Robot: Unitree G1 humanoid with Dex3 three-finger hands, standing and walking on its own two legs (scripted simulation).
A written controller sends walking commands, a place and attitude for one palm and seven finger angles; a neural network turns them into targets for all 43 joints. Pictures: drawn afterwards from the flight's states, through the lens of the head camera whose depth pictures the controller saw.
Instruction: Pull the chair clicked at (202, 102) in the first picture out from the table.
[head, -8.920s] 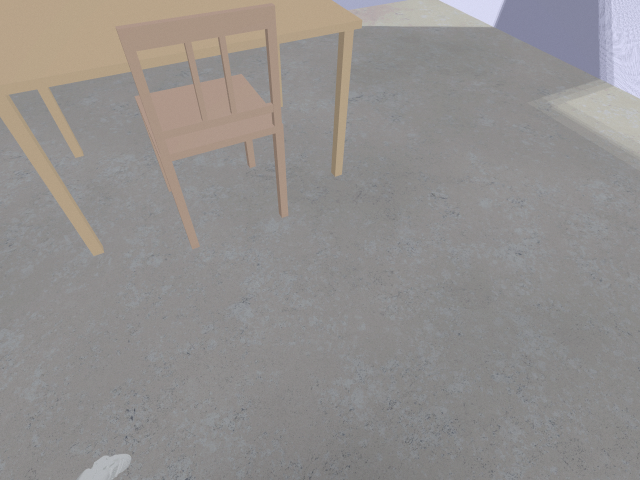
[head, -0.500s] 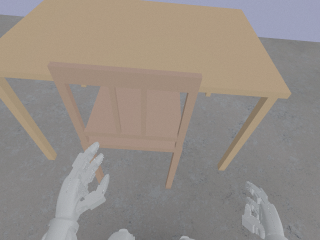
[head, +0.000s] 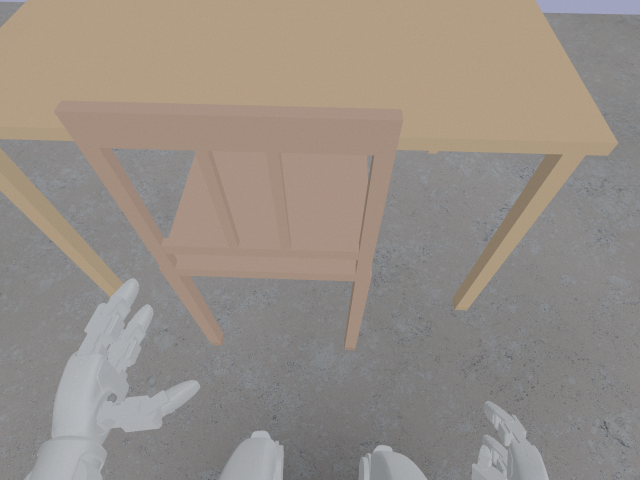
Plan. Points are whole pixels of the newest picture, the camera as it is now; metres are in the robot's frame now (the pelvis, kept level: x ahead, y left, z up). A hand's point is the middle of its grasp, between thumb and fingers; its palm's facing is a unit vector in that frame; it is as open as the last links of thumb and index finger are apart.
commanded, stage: raise the hand toward the chair's back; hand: left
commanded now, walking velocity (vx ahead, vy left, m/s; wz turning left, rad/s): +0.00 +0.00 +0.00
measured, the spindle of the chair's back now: (220, 202) +0.52 +0.18 -0.02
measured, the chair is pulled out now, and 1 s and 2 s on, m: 0.00 0.00 0.00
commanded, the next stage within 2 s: aim the fingers beside a spindle in 1.22 s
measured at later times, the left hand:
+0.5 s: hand (98, 375) +0.23 +0.25 +0.04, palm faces +0.02 -1.00 -0.04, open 16.7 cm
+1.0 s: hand (86, 361) +0.24 +0.26 +0.05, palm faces +0.01 -1.00 -0.05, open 16.9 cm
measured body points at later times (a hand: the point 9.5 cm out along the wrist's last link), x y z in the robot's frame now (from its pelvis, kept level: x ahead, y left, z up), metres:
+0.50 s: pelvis +0.00 +0.05 +0.00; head +0.07 +0.07 +0.45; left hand +0.22 +0.30 +0.04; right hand +0.20 -0.17 -0.06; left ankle +0.04 +0.13 -0.66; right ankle +0.00 -0.08 -0.66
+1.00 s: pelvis +0.00 +0.06 +0.01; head +0.07 +0.08 +0.45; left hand +0.23 +0.32 +0.05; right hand +0.16 -0.19 -0.06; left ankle +0.04 +0.13 -0.66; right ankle +0.00 -0.08 -0.66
